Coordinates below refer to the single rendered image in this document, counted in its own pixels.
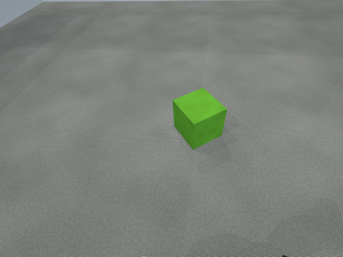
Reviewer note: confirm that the carton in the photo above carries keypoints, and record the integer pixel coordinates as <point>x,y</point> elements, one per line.
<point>199,117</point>

